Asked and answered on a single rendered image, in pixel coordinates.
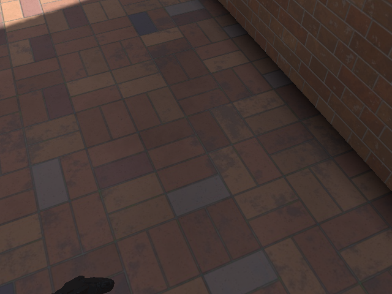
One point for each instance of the robot left hand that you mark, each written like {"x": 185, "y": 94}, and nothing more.
{"x": 82, "y": 285}

